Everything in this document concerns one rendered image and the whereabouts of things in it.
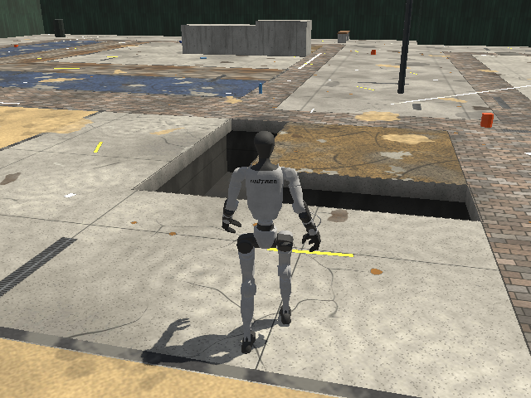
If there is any robot left upper arm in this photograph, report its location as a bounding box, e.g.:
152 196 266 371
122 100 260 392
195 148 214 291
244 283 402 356
225 167 248 211

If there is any humanoid robot torso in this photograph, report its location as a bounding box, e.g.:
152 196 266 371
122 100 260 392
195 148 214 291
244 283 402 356
246 163 284 249

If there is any robot head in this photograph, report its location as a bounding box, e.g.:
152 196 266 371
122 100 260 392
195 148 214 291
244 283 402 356
251 131 278 171

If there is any left robot forearm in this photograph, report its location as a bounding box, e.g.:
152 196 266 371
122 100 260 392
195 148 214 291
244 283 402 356
222 198 235 224

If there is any robot right upper arm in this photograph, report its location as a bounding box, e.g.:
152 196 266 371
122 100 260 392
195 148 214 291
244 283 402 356
281 167 306 214

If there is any right robot forearm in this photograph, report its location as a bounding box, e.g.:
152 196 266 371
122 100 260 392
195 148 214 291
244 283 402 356
299 201 318 235

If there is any robot left hand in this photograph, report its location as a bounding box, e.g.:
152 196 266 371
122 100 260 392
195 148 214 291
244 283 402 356
222 219 241 233

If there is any robot right hand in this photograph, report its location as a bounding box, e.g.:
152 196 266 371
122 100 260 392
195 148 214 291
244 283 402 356
302 231 321 252

